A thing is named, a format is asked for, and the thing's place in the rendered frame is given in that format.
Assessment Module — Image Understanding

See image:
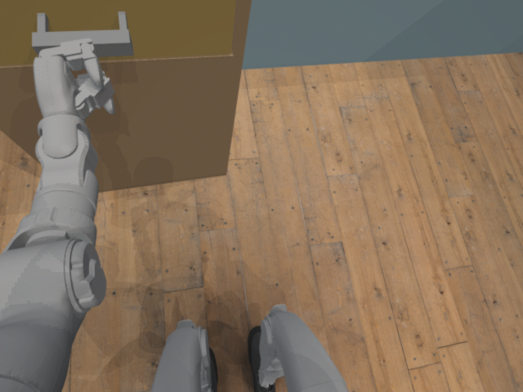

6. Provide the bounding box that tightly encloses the left robot hand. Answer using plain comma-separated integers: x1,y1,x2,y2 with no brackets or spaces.
34,38,115,122

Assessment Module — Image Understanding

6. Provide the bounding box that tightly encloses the right robot shin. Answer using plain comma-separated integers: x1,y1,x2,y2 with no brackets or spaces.
258,305,287,387

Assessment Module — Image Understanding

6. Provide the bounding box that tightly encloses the robot left forearm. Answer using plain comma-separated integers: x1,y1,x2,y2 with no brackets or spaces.
0,114,99,256

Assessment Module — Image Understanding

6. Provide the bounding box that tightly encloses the cabinet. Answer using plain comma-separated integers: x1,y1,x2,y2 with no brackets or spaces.
0,0,252,193

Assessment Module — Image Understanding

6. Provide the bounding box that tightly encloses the left robot upper arm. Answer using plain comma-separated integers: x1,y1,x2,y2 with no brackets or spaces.
0,238,106,392

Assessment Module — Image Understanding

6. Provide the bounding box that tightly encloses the drawer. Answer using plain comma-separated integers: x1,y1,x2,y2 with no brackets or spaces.
0,0,236,65

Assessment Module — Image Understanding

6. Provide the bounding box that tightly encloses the handle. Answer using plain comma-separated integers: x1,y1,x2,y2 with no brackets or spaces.
32,11,134,57

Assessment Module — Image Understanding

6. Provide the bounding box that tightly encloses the right robot foot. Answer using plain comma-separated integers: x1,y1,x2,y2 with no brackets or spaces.
248,326,275,392

